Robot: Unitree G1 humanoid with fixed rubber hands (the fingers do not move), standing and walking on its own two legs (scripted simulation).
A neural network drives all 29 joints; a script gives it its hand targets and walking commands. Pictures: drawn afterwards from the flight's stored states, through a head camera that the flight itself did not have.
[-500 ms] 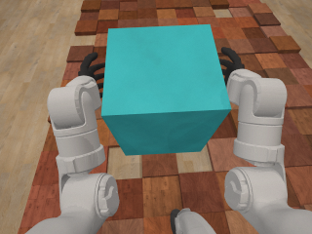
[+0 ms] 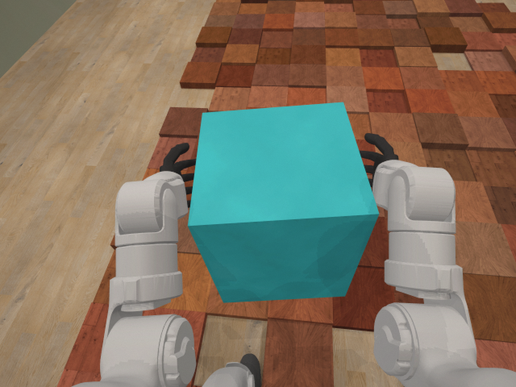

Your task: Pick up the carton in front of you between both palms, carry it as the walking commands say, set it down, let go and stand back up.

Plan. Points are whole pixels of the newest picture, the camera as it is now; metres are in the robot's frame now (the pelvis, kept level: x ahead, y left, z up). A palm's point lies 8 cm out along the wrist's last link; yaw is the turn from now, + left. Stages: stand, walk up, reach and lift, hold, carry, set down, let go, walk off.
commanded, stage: carry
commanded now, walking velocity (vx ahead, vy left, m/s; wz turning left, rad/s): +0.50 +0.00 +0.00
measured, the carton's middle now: (278, 210) +0.37 +0.01 +0.04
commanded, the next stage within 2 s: none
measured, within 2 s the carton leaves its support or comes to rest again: neither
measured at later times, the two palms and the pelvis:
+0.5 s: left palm (216, 58) +0.71 +0.14 +0.11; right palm (361, 46) +0.73 -0.16 +0.11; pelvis +0.34 -0.02 +0.00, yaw +0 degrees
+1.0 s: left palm out of the picture +1.05 +0.18 +0.18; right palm out of the picture +1.04 -0.12 +0.18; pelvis +0.66 +0.04 +0.01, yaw +1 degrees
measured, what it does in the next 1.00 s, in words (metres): walks ahead: left foot, then right foot 0.05 m higher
